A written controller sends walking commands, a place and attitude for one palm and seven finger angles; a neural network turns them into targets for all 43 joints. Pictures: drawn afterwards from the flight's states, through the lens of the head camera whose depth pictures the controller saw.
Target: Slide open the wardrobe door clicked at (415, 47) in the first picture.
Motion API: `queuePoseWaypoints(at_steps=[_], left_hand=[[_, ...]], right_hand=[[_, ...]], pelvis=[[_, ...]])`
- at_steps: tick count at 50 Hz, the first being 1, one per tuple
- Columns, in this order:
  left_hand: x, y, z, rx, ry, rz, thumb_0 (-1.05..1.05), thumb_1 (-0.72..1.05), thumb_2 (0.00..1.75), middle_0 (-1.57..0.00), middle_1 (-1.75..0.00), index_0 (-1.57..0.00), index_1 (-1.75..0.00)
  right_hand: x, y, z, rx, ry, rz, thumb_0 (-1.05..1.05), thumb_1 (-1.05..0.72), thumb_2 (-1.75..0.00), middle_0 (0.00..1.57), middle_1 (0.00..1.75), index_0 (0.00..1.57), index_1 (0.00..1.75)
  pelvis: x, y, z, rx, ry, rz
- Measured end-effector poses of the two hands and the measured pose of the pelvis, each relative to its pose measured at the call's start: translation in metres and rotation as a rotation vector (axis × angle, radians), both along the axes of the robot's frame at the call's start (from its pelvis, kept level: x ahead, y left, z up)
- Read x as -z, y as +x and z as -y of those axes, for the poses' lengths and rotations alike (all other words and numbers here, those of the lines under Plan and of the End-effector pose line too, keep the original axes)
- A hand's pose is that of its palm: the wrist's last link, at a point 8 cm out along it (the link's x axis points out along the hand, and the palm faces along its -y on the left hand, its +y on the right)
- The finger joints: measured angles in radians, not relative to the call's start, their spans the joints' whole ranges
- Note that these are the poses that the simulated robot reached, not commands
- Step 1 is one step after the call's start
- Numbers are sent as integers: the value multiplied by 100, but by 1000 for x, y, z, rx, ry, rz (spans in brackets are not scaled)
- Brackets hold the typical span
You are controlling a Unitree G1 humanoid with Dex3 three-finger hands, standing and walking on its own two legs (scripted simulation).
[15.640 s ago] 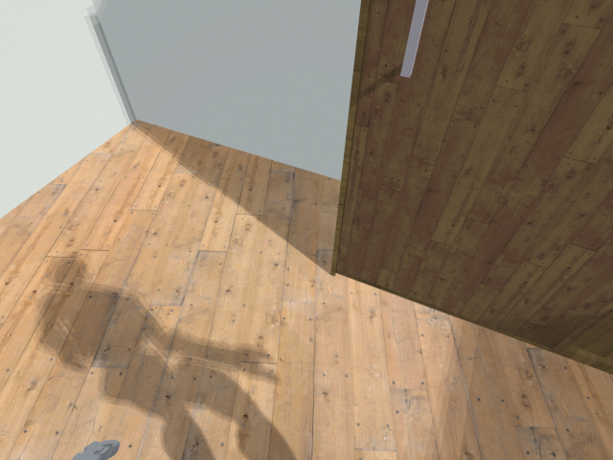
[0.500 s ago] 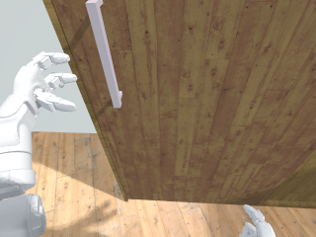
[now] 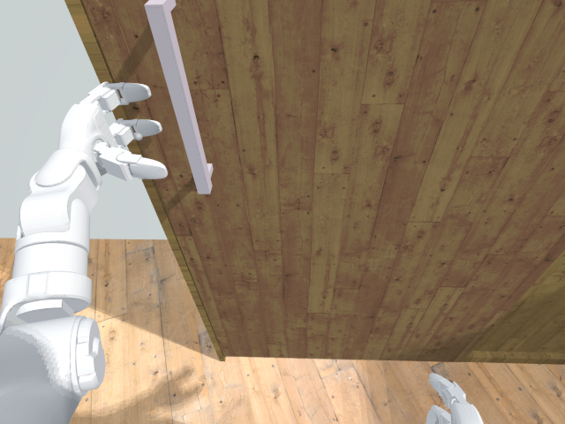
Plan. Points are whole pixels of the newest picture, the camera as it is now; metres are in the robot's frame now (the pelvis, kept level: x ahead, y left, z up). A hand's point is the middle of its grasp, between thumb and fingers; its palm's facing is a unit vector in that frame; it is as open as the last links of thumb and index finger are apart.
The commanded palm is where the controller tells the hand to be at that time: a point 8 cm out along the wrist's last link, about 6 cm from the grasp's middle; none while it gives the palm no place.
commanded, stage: move the hooked fingers beside the handle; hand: left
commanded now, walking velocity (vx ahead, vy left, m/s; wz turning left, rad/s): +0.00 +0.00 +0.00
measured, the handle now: (189, 108) +0.46 +0.15 +0.24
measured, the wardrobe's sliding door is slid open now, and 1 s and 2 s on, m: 0.00 0.00 0.00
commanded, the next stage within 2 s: feel for the door with the fingertips in 0.72 s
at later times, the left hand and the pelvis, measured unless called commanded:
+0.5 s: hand (144, 139) +0.40 +0.19 +0.24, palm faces +0.04 -1.00 -0.03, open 14.0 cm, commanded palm +0.36 +0.25 +0.24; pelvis +0.00 -0.01 +0.00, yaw +0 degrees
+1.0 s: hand (138, 142) +0.39 +0.20 +0.24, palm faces +0.03 -1.00 -0.02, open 14.0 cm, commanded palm +0.36 +0.24 +0.24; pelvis +0.00 -0.01 +0.00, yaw +0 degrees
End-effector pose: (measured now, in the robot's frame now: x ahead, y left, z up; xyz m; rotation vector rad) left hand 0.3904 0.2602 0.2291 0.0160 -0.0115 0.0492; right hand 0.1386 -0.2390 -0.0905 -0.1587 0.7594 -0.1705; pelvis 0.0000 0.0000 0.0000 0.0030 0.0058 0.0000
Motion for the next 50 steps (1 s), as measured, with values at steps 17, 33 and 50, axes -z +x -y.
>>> queuePoseWaypoints(at_steps=[17,33,50], left_hand=[[-1,-14,4,0,20,39,-2,-50,30,-30,-120,-30,-120],[-4,-22,8,-18,12,25,-2,-50,30,-30,-121,-30,-120],[-8,-24,11,20,7,55,-2,-50,30,-30,-121,-30,-120]], right_hand=[[2,-7,12,19,-14,-26,1,-90,-90,20,30,20,30],[-9,17,5,-12,18,48,1,-90,-90,21,30,20,30],[-2,-3,14,8,-9,-2,1,-90,-90,20,30,20,30]], pelvis=[[-1,2,3,2,1,14],[-1,-1,10,2,3,23],[-1,-4,7,-3,1,25]])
